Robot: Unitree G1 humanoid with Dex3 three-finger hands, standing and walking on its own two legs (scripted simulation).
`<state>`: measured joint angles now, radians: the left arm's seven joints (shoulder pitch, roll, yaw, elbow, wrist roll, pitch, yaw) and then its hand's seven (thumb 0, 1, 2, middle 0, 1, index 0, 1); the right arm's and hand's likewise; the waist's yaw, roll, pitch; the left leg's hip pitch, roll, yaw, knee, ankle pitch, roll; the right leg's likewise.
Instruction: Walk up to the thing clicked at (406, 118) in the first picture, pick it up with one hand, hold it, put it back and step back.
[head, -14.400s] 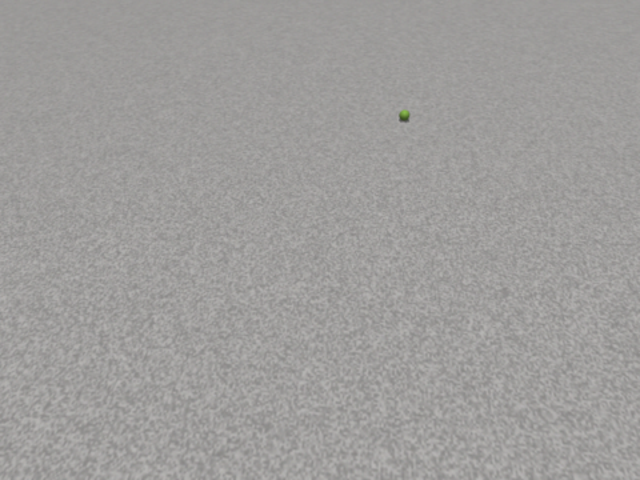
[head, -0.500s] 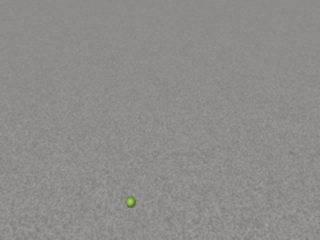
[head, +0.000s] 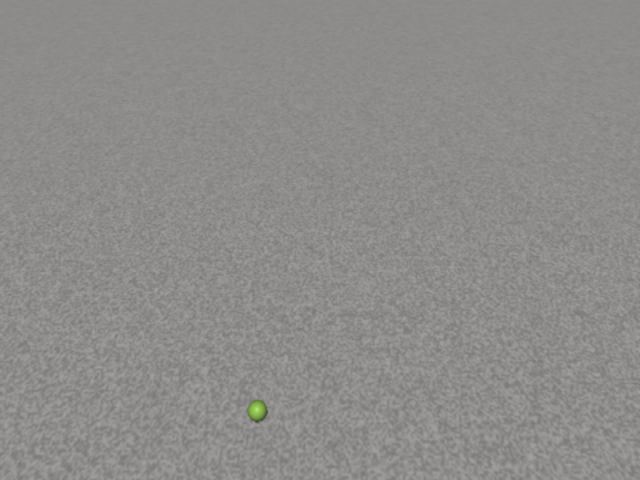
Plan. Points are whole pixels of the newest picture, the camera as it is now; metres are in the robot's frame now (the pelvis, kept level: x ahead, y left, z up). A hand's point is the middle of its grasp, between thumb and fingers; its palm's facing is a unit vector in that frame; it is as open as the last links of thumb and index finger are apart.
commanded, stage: walk up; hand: left
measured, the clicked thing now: (257, 410) +0.48 +0.21 -0.75
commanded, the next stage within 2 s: none
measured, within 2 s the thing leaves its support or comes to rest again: neither
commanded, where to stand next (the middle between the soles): +0.10 -0.03 m, yaw +0 degrees
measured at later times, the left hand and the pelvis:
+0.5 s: hand out of the picture +0.15 +0.19 -0.15, palm faces -0.02 -0.93 -0.36, open 7.4 cm; pelvis +0.07 -0.05 -0.01, yaw +0 degrees
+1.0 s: hand out of the picture +0.17 +0.24 -0.15, palm faces +0.01 -0.93 -0.38, open 7.4 cm; pelvis +0.07 -0.03 +0.00, yaw +0 degrees
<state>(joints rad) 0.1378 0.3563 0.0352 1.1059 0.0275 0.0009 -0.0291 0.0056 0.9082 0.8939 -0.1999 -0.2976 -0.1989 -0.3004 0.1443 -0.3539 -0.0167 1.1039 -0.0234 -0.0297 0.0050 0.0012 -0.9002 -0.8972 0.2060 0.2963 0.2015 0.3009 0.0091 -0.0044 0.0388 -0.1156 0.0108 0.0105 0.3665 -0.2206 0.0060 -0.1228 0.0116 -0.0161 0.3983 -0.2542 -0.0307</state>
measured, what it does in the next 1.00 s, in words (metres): steps on the spot: right foot, then left foot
